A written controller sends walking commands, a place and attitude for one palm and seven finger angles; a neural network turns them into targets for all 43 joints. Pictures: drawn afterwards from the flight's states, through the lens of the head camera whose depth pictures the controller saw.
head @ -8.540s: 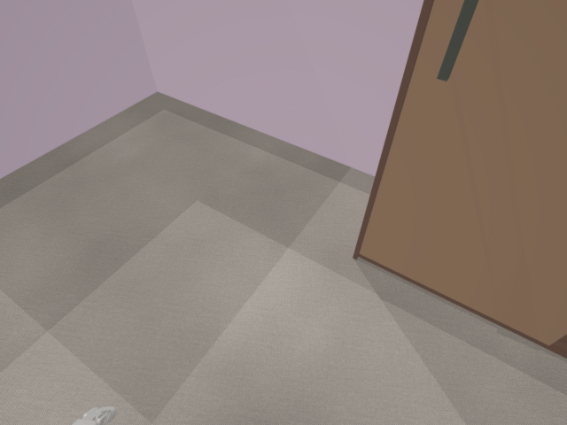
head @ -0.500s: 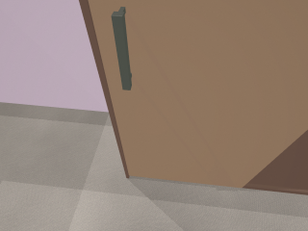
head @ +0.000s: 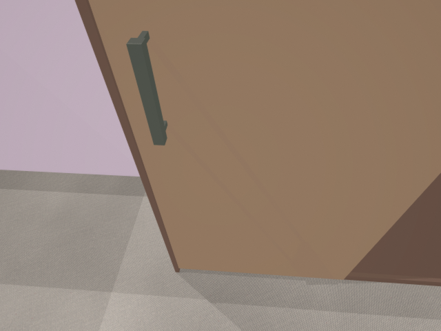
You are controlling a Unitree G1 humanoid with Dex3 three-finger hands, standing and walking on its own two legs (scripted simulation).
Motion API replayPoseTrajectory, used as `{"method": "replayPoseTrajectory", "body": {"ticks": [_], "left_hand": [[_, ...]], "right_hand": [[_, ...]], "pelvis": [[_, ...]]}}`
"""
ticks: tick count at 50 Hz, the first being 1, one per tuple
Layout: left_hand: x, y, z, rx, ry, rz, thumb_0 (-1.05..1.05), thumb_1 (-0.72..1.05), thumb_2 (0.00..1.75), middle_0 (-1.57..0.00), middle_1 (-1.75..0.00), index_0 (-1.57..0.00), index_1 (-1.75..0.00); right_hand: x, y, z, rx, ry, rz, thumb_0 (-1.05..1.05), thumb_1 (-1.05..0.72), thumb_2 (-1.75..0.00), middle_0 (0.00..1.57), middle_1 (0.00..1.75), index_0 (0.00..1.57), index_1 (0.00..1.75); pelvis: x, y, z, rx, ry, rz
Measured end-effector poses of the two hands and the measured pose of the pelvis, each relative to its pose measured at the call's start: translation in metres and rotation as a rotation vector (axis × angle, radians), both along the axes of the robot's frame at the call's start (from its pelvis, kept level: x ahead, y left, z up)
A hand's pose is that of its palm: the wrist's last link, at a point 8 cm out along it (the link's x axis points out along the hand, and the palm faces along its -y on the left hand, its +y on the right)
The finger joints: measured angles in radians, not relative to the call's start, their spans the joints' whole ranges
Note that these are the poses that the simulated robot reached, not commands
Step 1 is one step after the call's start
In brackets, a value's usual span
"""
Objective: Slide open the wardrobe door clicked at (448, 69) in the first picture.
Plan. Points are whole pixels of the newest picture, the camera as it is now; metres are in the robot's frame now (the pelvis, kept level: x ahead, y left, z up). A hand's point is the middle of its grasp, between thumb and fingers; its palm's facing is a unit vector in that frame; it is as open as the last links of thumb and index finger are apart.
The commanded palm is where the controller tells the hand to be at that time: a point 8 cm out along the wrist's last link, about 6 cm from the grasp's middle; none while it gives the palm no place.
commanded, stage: come to a stop and stand still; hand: left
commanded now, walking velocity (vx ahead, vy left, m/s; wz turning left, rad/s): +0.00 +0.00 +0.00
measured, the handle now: (153, 92) +0.48 +0.15 +0.21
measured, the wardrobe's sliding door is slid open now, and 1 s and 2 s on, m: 0.00 0.00 0.00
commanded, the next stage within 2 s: look again from close up in 0.12 s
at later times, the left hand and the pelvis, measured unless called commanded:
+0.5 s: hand out of the picture -0.01 +0.18 -0.17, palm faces +0.01 -0.98 -0.21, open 7.4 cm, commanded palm none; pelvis +0.00 +0.01 +0.00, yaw -1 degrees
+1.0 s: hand out of the picture +0.00 +0.20 -0.17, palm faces +0.00 -0.98 -0.22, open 7.4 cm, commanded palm none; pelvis -0.01 +0.02 +0.01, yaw -1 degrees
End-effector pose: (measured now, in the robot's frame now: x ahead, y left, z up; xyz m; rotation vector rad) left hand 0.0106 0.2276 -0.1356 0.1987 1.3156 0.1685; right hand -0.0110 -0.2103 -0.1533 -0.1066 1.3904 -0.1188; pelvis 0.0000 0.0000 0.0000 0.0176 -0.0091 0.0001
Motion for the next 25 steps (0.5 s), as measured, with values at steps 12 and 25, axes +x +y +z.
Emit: {"method": "replayPoseTrajectory", "body": {"ticks": [12,25], "left_hand": [[-0.016,-0.007,-0.007,-0.044,0.059,0.017,0.00,0.91,0.90,-0.20,-0.30,-0.20,-0.30],[-0.023,0.005,-0.006,-0.036,0.074,0.021,0.00,0.90,0.90,-0.20,-0.30,-0.20,-0.30]], "right_hand": [[0.025,-0.012,0.010,-0.053,-0.038,0.016,0.01,-0.91,-0.90,0.20,0.30,0.20,0.30],[0.029,-0.006,0.013,-0.059,-0.050,0.024,0.01,-0.92,-0.90,0.20,0.30,0.20,0.30]], "pelvis": [[0.003,0.000,0.002,-0.005,-0.001,-0.006],[-0.001,0.008,0.004,-0.005,-0.004,-0.009]]}}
